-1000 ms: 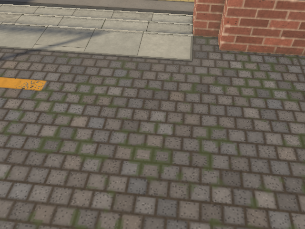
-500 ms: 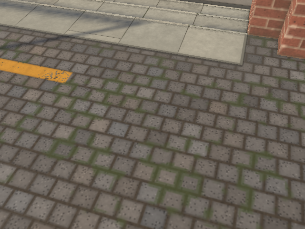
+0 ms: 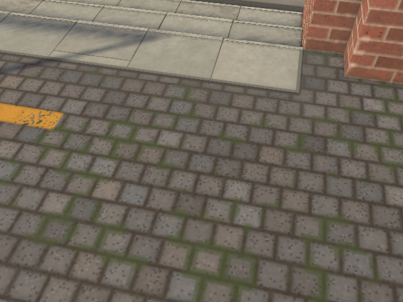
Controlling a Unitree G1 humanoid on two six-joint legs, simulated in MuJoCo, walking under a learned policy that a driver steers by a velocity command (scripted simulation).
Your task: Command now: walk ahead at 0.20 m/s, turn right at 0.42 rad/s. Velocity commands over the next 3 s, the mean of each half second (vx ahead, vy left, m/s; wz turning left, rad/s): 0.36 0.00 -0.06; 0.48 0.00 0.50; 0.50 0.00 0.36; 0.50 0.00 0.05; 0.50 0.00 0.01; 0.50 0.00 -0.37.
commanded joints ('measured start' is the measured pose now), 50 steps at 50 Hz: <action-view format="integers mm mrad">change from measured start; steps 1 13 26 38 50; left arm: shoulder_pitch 71 164 278 14 -252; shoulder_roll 49 105 97 132 103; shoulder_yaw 16 15 9 18 4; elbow -50 -6 108 -49 -212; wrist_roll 0 4 6 3 -5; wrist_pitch -10 -126 -123 -206 -175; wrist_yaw -13 -18 -4 -30 -48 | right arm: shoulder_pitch -71 -93 -278 57 213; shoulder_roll -179 -137 -53 -133 -197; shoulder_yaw -52 -49 -1 -27 -40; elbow -57 0 -81 -45 -30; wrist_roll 19 6 34 20 45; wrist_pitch -18 -57 -69 -79 -58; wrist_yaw -4 31 100 66 29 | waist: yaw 32 16 89 -29 -70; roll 174 -97 -90 -29 98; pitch -103 49 148 -37 2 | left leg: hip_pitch -8 -498 -411 347 145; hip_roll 251 55 -19 140 74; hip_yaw -194 -139 -42 -445 -427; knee -265 481 126 -243 -144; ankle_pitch -322 108 182 139 0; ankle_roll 145 -9 40 301 183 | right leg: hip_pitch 142 452 618 -187 76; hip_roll -4 -206 -216 -81 21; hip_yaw -38 267 -91 98 76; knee -96 -802 -754 292 -429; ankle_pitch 51 124 639 102 484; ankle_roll -50 -171 -130 -41 15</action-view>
